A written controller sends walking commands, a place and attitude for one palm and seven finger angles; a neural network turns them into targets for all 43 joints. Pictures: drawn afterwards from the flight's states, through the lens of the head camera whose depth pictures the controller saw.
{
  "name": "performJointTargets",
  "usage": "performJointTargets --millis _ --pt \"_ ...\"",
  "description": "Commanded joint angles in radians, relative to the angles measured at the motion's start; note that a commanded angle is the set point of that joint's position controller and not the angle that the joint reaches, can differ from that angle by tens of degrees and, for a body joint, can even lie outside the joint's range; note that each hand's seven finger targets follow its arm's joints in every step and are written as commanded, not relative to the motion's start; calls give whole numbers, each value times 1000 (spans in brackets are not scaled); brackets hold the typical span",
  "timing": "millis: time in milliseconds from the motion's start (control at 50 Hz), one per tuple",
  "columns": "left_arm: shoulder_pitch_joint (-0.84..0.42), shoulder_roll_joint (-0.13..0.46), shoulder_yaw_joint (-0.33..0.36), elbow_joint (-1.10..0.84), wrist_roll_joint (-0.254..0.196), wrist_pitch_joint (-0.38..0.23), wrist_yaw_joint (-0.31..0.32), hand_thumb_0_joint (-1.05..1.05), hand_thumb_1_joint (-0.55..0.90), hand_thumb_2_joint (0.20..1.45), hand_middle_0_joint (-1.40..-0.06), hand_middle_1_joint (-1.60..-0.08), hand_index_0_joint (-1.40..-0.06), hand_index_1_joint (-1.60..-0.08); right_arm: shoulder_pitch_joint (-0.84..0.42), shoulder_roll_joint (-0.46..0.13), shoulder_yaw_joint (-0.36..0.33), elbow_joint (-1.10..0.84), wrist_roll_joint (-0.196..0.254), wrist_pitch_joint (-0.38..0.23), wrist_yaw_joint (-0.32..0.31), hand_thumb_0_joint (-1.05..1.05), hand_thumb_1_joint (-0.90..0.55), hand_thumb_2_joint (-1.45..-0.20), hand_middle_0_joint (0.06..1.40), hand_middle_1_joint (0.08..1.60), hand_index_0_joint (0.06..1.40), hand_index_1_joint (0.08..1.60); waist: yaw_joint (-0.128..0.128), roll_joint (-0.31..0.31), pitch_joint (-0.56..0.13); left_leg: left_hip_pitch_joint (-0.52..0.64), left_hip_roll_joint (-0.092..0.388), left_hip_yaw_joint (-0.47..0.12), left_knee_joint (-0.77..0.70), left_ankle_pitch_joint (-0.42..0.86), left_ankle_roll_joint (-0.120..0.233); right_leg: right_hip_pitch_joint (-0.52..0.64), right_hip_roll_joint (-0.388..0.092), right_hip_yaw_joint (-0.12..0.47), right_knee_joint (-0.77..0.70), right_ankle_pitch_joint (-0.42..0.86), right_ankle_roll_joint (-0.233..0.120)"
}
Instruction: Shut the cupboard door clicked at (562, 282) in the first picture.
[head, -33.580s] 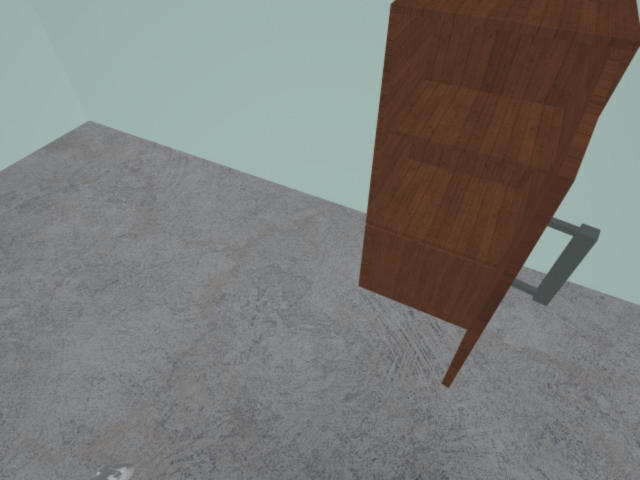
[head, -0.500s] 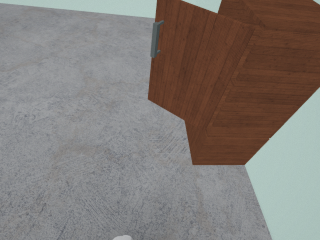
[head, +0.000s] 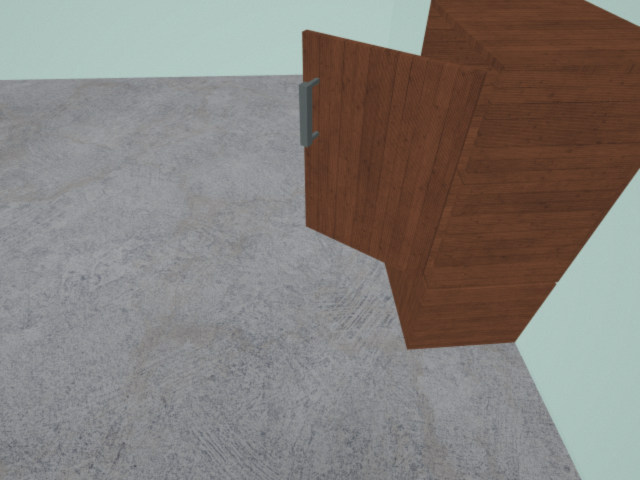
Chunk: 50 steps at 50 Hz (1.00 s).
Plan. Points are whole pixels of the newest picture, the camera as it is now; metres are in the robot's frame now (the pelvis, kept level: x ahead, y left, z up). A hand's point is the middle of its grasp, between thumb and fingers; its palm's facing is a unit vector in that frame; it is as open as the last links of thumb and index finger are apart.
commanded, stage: let the arm hang, fingers relaxed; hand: left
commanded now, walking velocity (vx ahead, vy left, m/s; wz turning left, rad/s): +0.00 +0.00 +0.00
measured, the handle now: (310, 112) +0.91 +0.08 +0.03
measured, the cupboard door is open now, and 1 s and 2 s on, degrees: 52 52 52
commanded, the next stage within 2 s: look to check the result in 0.24 s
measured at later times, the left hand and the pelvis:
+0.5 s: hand out of the picture +0.00 +0.16 -0.18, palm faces +0.04 -0.98 -0.20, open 7.4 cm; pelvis +0.02 -0.01 +0.00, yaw +1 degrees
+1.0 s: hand out of the picture +0.01 +0.14 -0.18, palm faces +0.05 -0.98 -0.18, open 7.4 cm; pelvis +0.04 -0.02 +0.00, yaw +1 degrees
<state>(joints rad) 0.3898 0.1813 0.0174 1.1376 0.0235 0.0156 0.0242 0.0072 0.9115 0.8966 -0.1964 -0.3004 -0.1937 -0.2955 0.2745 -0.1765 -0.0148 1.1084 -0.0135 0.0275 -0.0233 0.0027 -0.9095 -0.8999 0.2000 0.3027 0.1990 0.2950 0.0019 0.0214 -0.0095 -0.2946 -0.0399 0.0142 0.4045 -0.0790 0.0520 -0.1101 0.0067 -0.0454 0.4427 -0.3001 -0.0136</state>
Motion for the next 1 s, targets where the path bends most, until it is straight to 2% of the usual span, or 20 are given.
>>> performJointTargets --millis 0,180,240,380,400,480,500,620,720,780,840,940,980 --pt "74 115 15 -20 -3 -10 5 0 900 900 -200 -300 -200 -300 51 -125 -18 -31 -3 -15 -11 0 -900 -900 200 300 200 300 1 -30 129 30 113 -161 -124 -272 -7 -174 -89 108 -148 -157 -45" --pt "21 98 15 -21 -11 -19 8 0 900 900 -200 -300 -200 -300 43 -105 -7 -14 -3 -31 -14 0 -900 -900 200 300 200 300 -1 10 99 58 116 -147 -87 -86 -10 -110 -105 103 -146 -21 -42" --pt "11 95 15 -20 -11 -21 10 0 900 900 -200 -300 -200 -300 50 -101 -4 -10 -2 -33 -15 0 -900 -900 200 300 200 300 -4 -8 86 74 117 -138 -66 -17 -11 -86 -108 97 -147 22 -41" --pt "2 81 10 -14 -14 -17 11 0 900 900 -200 -300 -200 -300 43 -95 1 0 -2 -28 -17 0 -900 -900 200 300 200 300 -4 -4 101 91 119 -137 -61 -20 -13 -90 -108 91 -156 16 -39" --pt "9 85 12 -15 -12 -18 12 0 900 900 -200 -300 -200 -300 48 -97 -1 -3 0 -28 -18 0 -900 -900 200 300 200 300 -3 -18 87 97 120 -134 -50 7 -11 -77 -107 88 -158 37 -39" --pt "4 77 9 -11 -14 -18 13 0 900 900 -200 -300 -200 -300 41 -93 0 2 -1 -27 -18 0 -900 -900 200 300 200 300 -7 -34 100 102 120 -132 -47 12 -12 -83 -109 91 -164 42 -38" --pt "11 86 10 -13 -13 -20 14 0 900 900 -200 -300 -200 -300 41 -99 -1 0 2 -29 -18 0 -900 -900 200 300 200 300 -4 -38 75 117 122 -129 -36 48 -9 -69 -109 89 -160 70 -36" --pt "13 81 8 -7 -13 -20 16 0 900 900 -200 -300 -200 -300 26 -93 2 7 2 -29 -19 0 -900 -900 200 300 200 300 -6 -30 85 118 124 -126 -32 68 -8 -61 -113 88 -162 97 -33" --pt "17 77 5 -3 -13 -22 17 0 900 900 -200 -300 -200 -300 15 -95 3 8 2 -27 -20 0 -900 -900 200 300 200 300 -6 -47 101 126 123 -119 -25 72 -8 -66 -116 85 -171 116 -30" --pt "16 79 5 -3 -14 -22 15 0 900 900 -200 -300 -200 -300 9 -102 3 9 1 -27 -20 0 -900 -900 200 300 200 300 -7 -24 100 128 121 -120 -32 50 -11 -66 -114 92 -174 90 -32" --pt "15 83 7 -3 -13 -23 16 0 900 900 -200 -300 -200 -300 5 -102 3 8 2 -30 -21 0 -900 -900 200 300 200 300 -5 -19 77 131 123 -119 -24 83 -9 -40 -117 92 -170 138 -30" --pt "8 86 7 -3 -14 -23 16 0 900 900 -200 -300 -200 -300 2 -105 4 8 2 -29 -21 0 -900 -900 200 300 200 300 -5 -22 89 129 124 -119 -26 78 -10 -39 -116 88 -173 131 -30" --pt "20 67 10 -9 -15 -14 20 0 900 900 -200 -300 -200 -300 9 -79 8 3 1 -23 -19 0 -900 -900 200 300 200 300 -2 -25 95 88 115 -120 2 104 -13 -18 -127 65 -135 162 -24"
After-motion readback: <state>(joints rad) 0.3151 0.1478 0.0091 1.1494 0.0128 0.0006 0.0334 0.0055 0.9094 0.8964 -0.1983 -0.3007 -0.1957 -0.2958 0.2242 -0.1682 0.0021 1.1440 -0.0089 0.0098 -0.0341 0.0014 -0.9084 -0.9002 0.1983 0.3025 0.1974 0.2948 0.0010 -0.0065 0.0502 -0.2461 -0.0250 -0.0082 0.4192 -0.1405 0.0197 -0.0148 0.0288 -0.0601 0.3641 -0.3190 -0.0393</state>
